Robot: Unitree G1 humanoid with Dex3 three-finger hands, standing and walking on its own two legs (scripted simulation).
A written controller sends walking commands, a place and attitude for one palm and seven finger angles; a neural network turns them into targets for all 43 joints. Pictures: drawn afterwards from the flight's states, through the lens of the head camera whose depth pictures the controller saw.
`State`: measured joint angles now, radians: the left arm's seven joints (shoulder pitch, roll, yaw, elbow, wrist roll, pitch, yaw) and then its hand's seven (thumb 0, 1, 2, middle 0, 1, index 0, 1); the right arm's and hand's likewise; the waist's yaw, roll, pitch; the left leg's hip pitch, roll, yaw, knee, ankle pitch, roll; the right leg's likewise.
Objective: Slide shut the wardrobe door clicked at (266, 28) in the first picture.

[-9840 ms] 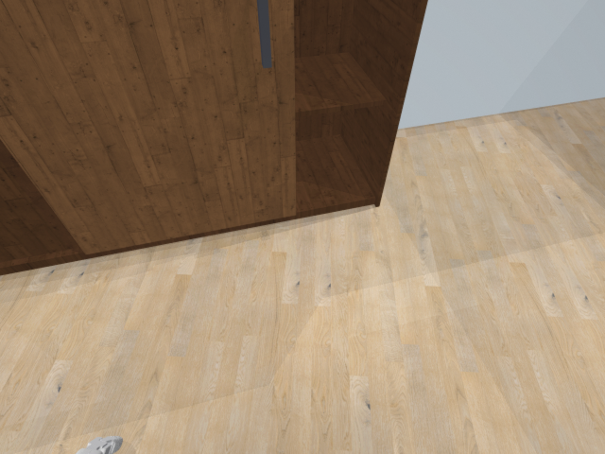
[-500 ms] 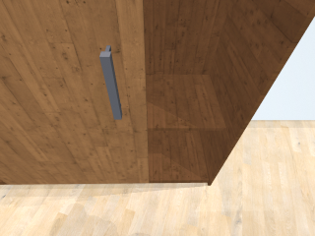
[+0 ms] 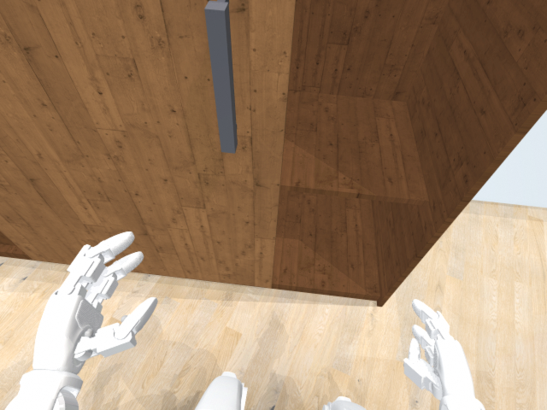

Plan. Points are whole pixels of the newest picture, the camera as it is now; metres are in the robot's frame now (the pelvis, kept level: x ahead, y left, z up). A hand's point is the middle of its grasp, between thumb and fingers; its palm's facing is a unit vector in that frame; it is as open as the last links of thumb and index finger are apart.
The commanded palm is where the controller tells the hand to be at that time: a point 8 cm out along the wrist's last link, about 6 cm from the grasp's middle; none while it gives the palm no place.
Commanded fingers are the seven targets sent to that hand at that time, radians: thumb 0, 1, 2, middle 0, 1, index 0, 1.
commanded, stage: raise the hand with hooked fingers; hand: left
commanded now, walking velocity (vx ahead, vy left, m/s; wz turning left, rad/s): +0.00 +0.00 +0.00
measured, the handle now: (226, 82) +0.54 +0.15 +0.18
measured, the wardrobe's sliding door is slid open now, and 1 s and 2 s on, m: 0.39 0.39 0.39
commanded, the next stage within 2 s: move the hooked fingers beside the handle in 1.52 s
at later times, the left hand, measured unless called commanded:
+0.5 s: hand (100, 251) +0.26 +0.24 +0.13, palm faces +0.03 -1.00 -0.06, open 12.5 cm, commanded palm +0.23 +0.30 +0.14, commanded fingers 0.00 -0.38 0.35 -0.29 -1.12 -0.29 -1.12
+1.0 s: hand (60, 175) +0.30 +0.28 +0.20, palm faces +0.08 -0.99 -0.06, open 14.0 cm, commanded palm +0.27 +0.33 +0.21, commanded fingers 0.00 -0.50 0.30 -0.30 -1.20 -0.30 -1.20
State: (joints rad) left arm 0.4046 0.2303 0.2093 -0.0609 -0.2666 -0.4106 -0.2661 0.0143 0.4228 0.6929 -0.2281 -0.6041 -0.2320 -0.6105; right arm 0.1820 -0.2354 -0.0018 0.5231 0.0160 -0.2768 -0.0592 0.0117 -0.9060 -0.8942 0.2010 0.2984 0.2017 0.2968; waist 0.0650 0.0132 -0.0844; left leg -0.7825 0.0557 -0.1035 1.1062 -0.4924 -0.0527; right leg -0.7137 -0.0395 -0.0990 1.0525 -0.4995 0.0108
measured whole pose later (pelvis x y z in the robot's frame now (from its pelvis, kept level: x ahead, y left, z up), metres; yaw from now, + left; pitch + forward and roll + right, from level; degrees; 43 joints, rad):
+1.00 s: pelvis +0.03 +0.01 +0.06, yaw -1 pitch +1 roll -1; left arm -0.01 0.41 0.45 0.18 -0.35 -0.03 -0.42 -0.01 -0.50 0.30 -0.30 -1.19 -0.30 -1.20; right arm 0.25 -0.26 0.06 0.63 0.06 -0.28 -0.11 0.02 -0.90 -0.89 0.21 0.30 0.21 0.30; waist 0.05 0.05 -0.04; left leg -0.34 0.05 -0.03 0.66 -0.34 -0.03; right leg -0.30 -0.04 -0.06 0.60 -0.33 0.03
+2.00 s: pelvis +0.03 +0.01 +0.07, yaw -2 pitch +2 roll -1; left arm -0.20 0.39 0.42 0.36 -0.30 -0.05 -0.39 -0.01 -0.50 0.30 -0.30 -1.20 -0.30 -1.20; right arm 0.26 -0.26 0.04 0.66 0.05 -0.28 -0.12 0.02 -0.90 -0.89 0.20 0.30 0.20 0.30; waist 0.02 0.05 -0.03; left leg -0.33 0.05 -0.02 0.60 -0.31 -0.03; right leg -0.30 -0.04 -0.04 0.57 -0.30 0.03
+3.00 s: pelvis +0.03 +0.01 +0.06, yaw -3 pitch +6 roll -1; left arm -0.56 0.41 0.38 0.77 -0.19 -0.16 -0.26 -0.01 -0.50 0.30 -0.30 -1.20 -0.30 -1.20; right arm 0.33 -0.27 0.02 0.68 0.04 -0.12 -0.07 0.01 -0.91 -0.89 0.20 0.30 0.20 0.30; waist -0.05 0.04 -0.05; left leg -0.43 0.06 0.00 0.64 -0.32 -0.03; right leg -0.41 -0.04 -0.02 0.61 -0.31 0.03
